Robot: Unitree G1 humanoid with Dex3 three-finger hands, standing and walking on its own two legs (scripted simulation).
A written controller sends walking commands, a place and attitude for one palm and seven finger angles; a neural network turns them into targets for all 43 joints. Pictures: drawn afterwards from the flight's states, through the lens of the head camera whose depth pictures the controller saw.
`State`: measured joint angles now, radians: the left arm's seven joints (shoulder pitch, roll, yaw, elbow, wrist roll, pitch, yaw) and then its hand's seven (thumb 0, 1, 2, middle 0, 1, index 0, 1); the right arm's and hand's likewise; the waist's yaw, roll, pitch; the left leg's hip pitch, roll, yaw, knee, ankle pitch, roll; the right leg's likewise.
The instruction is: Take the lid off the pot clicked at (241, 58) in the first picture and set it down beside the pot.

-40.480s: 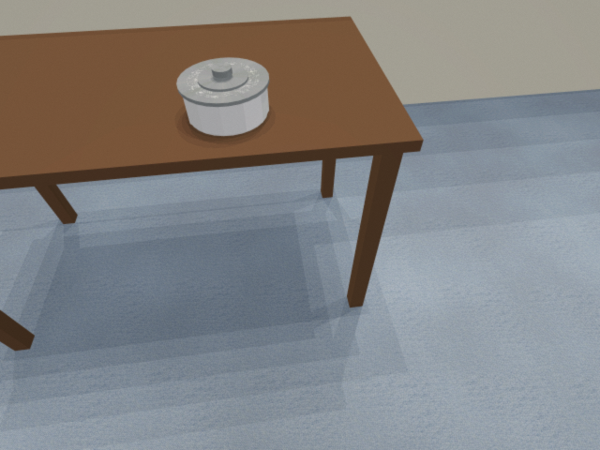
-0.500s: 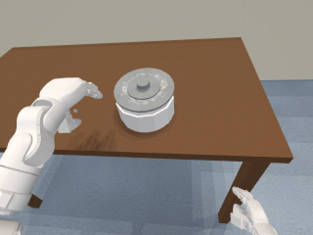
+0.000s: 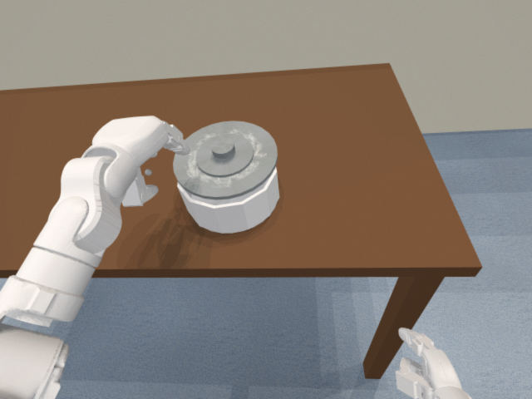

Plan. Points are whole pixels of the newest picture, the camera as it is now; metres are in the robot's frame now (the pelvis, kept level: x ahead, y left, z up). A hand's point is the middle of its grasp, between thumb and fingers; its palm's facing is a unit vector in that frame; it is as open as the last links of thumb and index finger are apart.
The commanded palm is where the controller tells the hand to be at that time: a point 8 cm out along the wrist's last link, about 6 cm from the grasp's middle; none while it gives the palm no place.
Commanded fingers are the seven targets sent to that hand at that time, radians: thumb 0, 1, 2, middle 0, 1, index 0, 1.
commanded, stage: move the open hand above the knob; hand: left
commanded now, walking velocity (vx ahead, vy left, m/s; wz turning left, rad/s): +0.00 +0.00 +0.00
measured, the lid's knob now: (223, 148) +0.51 +0.11 +0.11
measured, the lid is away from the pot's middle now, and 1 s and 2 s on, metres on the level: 0.03 0.03 0.03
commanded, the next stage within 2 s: lower the open fingers around the knob in 1.46 s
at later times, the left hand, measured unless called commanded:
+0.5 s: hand (193, 141) +0.44 +0.14 +0.18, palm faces -0.19 -0.04 -0.98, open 10.0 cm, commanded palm +0.43 +0.14 +0.24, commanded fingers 0.00 -0.33 1.54 -0.85 -0.08 -0.85 -0.08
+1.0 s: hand (215, 123) +0.49 +0.11 +0.18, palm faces -0.24 -0.06 -0.97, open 10.0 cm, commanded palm +0.48 +0.12 +0.24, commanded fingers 0.00 -0.33 1.54 -0.85 -0.08 -0.85 -0.08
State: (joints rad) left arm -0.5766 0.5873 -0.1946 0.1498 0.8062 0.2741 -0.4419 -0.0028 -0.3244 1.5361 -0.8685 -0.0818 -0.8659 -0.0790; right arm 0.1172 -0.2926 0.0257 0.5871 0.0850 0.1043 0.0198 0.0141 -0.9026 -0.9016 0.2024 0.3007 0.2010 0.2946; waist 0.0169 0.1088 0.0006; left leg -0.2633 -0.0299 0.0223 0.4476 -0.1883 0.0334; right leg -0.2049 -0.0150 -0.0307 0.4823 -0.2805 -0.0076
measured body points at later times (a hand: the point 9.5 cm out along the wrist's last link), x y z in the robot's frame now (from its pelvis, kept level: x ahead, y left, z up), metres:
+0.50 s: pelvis +0.01 +0.00 +0.00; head +0.01 -0.04 +0.45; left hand +0.44 +0.14 +0.24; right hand +0.16 -0.24 -0.12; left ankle +0.03 +0.10 -0.74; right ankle -0.02 -0.11 -0.74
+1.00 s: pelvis +0.02 +0.00 +0.00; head +0.04 -0.03 +0.45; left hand +0.50 +0.11 +0.23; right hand +0.11 -0.26 -0.13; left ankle +0.03 +0.10 -0.74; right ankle -0.02 -0.11 -0.74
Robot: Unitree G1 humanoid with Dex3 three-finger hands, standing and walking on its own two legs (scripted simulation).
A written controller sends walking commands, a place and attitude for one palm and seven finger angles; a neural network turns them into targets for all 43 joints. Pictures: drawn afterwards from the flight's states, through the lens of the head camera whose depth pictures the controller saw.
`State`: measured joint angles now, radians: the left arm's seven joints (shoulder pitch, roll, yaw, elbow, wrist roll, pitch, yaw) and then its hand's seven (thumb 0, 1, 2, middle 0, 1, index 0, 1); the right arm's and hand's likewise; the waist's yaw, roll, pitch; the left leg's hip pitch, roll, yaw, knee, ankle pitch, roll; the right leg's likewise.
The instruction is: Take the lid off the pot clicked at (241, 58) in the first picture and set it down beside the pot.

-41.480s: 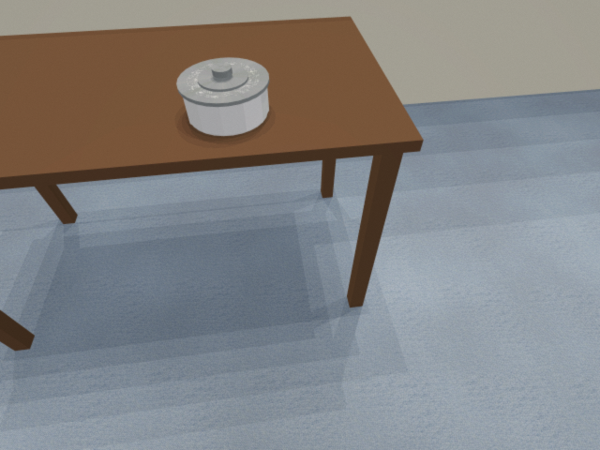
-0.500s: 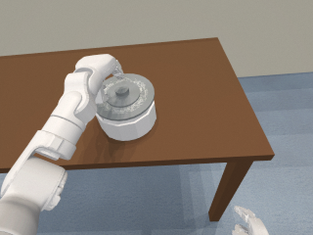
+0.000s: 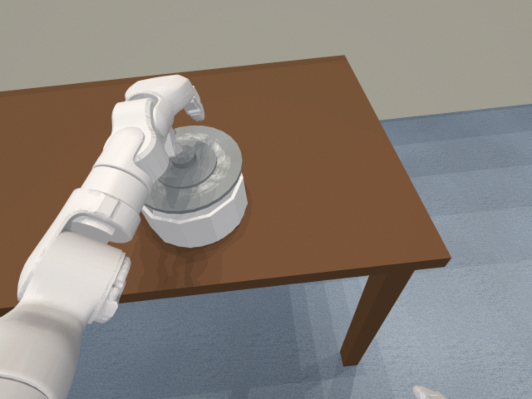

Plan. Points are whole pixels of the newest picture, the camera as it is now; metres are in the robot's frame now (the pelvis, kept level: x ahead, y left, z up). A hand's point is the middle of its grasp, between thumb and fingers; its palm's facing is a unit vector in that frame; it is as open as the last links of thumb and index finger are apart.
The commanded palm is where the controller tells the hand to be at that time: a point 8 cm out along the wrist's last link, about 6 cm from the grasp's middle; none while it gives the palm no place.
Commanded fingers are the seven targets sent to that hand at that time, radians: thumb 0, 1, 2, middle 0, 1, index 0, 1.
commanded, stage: move the open hand above the knob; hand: left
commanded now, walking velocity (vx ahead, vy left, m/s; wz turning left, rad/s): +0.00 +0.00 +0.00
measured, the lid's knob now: (183, 156) +0.48 +0.13 +0.11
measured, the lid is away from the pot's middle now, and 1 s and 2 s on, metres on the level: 0.03 0.03 0.03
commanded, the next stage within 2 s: lower the open fingers around the knob in 0.46 s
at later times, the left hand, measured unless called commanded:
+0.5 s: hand (169, 134) +0.46 +0.13 +0.18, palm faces -0.22 -0.07 -0.97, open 10.0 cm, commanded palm +0.44 +0.13 +0.24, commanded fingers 0.00 -0.33 1.54 -0.85 -0.08 -0.85 -0.08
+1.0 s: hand (176, 148) +0.46 +0.12 +0.15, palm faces -0.32 -0.08 -0.94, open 10.0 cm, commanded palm +0.45 +0.13 +0.21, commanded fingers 0.00 -0.33 1.54 -0.85 -0.08 -0.85 -0.08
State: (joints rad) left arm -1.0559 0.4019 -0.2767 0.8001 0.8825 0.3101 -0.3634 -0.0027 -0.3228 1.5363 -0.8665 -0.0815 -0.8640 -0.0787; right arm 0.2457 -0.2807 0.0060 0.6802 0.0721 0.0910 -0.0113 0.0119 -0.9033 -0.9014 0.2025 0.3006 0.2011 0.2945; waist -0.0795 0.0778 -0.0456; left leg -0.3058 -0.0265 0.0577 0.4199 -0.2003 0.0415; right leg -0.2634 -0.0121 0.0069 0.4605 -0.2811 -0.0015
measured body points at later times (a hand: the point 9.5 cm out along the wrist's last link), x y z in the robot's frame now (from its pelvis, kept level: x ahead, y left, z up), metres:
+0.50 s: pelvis +0.00 +0.00 +0.00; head +0.02 -0.03 +0.45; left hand +0.47 +0.13 +0.23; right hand +0.14 -0.24 -0.13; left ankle +0.01 +0.10 -0.74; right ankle -0.03 -0.12 -0.74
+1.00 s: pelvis +0.00 +0.01 +0.00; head +0.02 -0.03 +0.45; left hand +0.47 +0.13 +0.20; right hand +0.10 -0.25 -0.13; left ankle +0.01 +0.10 -0.74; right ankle -0.03 -0.12 -0.74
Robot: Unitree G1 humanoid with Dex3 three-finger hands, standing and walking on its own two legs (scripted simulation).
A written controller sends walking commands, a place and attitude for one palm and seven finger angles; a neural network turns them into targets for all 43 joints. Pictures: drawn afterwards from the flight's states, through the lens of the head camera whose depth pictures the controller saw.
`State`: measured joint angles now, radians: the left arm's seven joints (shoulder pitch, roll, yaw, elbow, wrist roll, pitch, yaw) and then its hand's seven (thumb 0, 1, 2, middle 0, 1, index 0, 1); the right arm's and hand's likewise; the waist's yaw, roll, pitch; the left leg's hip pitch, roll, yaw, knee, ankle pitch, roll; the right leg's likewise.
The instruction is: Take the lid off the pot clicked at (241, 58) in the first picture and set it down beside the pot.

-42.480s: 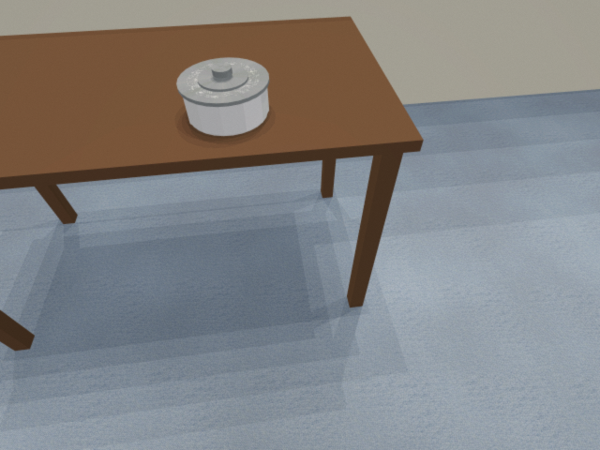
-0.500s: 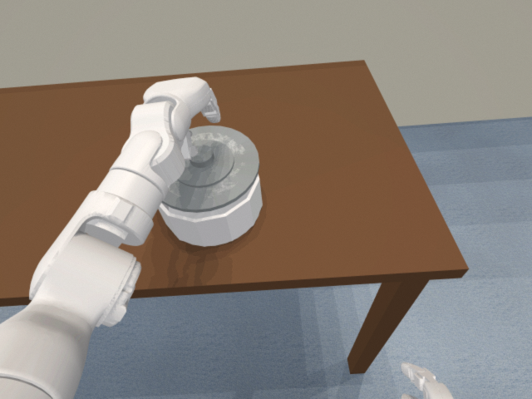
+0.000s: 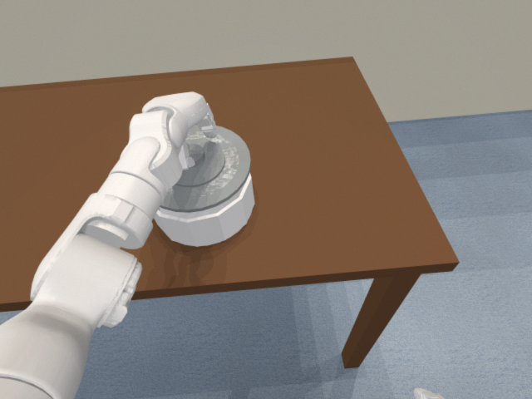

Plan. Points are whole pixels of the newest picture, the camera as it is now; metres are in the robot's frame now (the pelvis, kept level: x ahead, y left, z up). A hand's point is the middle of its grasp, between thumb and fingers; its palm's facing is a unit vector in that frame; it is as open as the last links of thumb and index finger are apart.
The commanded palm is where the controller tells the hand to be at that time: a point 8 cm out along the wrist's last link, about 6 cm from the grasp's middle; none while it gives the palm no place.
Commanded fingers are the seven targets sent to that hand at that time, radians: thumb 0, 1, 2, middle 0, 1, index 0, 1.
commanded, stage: lower the open fingers around the knob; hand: left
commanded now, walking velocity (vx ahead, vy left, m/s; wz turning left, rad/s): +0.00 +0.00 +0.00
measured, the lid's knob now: (192, 155) +0.48 +0.12 +0.11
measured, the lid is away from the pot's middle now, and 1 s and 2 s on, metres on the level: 0.03 0.03 0.03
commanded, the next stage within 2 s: close the fingers and squeeze the knob in 1.66 s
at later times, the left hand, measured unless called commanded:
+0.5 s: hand (189, 150) +0.46 +0.11 +0.14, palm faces -0.32 -0.10 -0.94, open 10.0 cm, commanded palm +0.45 +0.12 +0.19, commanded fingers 0.00 -0.33 1.54 -0.85 -0.08 -0.85 -0.08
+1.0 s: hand (189, 148) +0.46 +0.11 +0.14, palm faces -0.32 -0.09 -0.94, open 10.0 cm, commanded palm +0.44 +0.12 +0.19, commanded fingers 0.00 -0.33 1.54 -0.85 -0.08 -0.85 -0.08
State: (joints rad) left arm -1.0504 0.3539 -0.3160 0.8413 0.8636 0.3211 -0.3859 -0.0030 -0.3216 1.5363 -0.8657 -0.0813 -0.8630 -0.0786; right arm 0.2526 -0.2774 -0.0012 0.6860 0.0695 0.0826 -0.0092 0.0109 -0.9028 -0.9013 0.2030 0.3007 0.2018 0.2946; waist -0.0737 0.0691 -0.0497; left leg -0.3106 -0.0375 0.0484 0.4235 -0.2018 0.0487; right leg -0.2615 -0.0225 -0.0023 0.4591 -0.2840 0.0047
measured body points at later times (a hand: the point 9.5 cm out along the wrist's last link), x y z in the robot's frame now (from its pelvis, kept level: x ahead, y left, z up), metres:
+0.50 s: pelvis +0.00 +0.00 +0.00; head +0.02 -0.03 +0.45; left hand +0.47 +0.11 +0.20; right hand +0.11 -0.26 -0.13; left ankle +0.01 +0.09 -0.74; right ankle -0.04 -0.12 -0.74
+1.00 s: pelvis +0.00 +0.00 +0.00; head +0.02 -0.03 +0.45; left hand +0.47 +0.11 +0.20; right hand +0.09 -0.26 -0.13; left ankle +0.01 +0.09 -0.74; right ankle -0.04 -0.12 -0.74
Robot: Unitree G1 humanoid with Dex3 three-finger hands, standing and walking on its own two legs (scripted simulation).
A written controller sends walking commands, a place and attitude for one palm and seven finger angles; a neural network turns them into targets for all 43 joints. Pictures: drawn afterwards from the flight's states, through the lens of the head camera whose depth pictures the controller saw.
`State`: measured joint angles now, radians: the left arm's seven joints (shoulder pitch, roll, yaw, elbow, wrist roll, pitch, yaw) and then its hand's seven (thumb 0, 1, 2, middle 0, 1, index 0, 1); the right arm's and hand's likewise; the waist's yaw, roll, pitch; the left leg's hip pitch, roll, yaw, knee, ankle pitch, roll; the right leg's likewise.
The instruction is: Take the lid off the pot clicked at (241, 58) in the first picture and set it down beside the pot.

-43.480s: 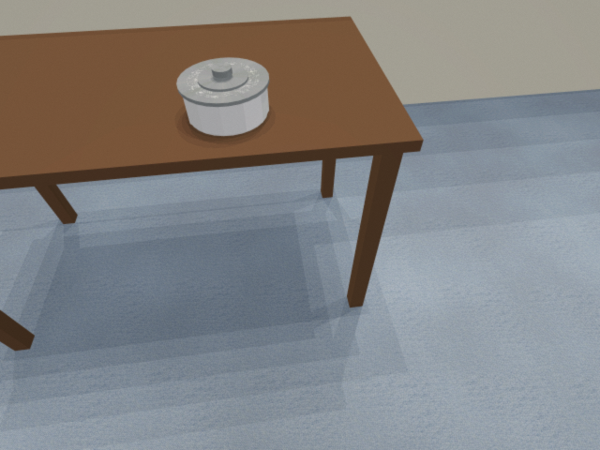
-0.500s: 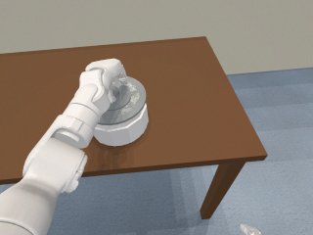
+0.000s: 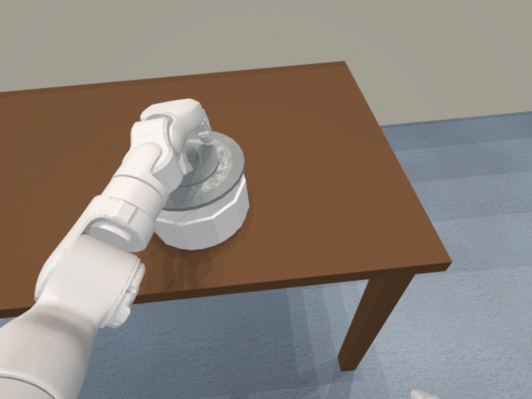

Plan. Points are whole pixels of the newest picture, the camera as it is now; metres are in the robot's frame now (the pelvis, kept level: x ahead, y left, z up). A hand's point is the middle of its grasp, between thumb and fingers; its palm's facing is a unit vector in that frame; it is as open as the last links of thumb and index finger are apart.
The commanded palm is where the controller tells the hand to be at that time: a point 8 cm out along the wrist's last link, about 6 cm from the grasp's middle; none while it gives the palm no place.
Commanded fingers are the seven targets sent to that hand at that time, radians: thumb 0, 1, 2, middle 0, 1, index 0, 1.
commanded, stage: lower the open fingers around the knob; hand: left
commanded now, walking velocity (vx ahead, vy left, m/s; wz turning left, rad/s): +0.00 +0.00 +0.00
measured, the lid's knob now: (185, 156) +0.48 +0.13 +0.12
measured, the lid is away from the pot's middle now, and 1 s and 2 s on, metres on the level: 0.03 0.03 0.03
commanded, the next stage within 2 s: close the fingers and squeeze the knob in 0.66 s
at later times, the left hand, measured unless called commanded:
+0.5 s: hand (183, 153) +0.46 +0.12 +0.15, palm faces -0.31 -0.10 -0.95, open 10.0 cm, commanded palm +0.44 +0.13 +0.19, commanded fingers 0.00 -0.33 1.54 -0.85 -0.08 -0.85 -0.08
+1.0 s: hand (181, 154) +0.46 +0.12 +0.14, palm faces -0.31 -0.10 -0.94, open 9.9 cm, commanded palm +0.44 +0.14 +0.19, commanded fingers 0.00 -0.03 1.09 -0.59 -0.77 -0.59 -0.77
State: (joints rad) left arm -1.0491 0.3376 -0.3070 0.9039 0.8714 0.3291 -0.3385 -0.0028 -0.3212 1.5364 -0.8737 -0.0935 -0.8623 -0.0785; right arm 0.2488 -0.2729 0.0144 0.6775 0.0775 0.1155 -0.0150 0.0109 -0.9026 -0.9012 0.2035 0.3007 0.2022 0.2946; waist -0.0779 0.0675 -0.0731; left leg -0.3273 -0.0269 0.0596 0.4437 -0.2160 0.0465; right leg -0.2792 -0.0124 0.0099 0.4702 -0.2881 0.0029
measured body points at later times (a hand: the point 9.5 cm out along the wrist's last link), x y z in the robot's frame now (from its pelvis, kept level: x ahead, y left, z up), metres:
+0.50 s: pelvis +0.00 +0.00 +0.00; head +0.01 -0.02 +0.45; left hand +0.47 +0.12 +0.20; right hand +0.10 -0.26 -0.13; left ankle +0.00 +0.09 -0.74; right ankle -0.03 -0.12 -0.74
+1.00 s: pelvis +0.00 +0.00 +0.00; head +0.01 -0.03 +0.45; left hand +0.47 +0.13 +0.20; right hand +0.09 -0.26 -0.13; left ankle +0.00 +0.09 -0.74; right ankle -0.03 -0.12 -0.74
